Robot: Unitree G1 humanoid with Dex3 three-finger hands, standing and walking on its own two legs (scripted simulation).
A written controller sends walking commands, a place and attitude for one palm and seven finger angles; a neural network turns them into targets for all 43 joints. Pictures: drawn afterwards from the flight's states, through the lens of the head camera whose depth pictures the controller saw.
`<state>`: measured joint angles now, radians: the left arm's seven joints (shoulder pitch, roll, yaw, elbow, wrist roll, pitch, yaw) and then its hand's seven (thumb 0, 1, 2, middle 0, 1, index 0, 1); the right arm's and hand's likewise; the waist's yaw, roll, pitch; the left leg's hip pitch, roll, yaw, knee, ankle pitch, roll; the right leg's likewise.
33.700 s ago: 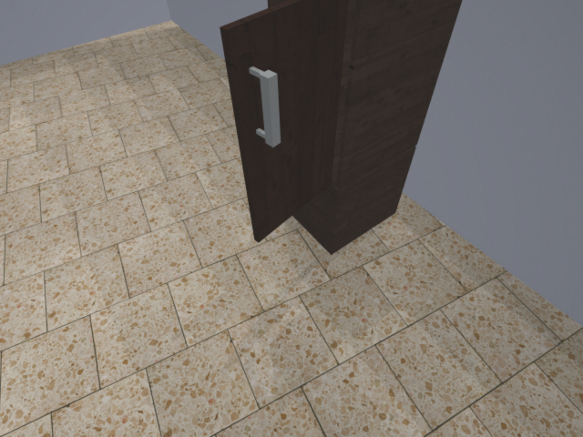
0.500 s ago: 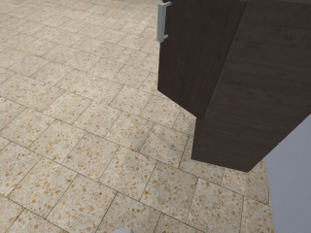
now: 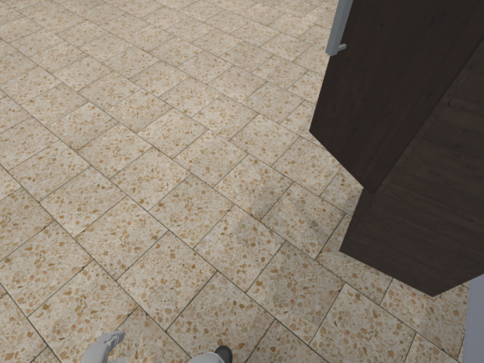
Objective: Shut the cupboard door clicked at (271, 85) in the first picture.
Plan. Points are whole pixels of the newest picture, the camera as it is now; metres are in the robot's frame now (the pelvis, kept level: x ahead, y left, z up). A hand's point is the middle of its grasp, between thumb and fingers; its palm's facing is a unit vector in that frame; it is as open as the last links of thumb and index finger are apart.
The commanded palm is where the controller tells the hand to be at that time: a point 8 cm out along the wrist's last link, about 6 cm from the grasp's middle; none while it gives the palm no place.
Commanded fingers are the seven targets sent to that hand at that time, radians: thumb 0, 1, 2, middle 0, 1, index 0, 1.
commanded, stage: walk to a spot facing it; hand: left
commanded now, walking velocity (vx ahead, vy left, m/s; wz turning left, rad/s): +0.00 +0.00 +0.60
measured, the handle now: (344, 23) +0.88 -0.24 +0.09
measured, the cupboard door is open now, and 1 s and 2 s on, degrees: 59 59 59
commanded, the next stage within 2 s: turn to face it in 1.58 s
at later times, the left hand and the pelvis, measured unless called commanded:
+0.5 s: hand out of the picture -0.02 +0.22 -0.19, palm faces +0.36 -0.90 -0.26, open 7.4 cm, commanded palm none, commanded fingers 0.00 0.90 0.90 -0.20 -0.30 -0.20 -0.30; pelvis +0.02 +0.01 -0.01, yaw +20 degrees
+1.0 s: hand out of the picture +0.08 +0.20 -0.15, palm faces +0.61 -0.76 -0.24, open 7.4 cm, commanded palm none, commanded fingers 0.00 0.90 0.90 -0.20 -0.30 -0.20 -0.30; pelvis +0.16 +0.02 +0.01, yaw +38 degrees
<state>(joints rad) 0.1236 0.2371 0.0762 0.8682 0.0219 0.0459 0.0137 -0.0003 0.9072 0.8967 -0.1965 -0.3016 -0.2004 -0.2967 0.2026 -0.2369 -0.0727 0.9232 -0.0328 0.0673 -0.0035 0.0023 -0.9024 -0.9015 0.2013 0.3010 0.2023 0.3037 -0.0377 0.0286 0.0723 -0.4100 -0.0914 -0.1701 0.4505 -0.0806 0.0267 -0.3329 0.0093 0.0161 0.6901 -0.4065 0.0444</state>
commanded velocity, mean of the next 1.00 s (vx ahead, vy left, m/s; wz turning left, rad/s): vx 0.18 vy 0.00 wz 0.60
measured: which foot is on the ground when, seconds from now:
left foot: down 0.00-0.04, up 0.06-0.38, down 0.40-0.78, up 0.80-1.00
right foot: up 0.00-0.02, down 0.04-0.42, up 0.44-0.76, down 0.78-1.00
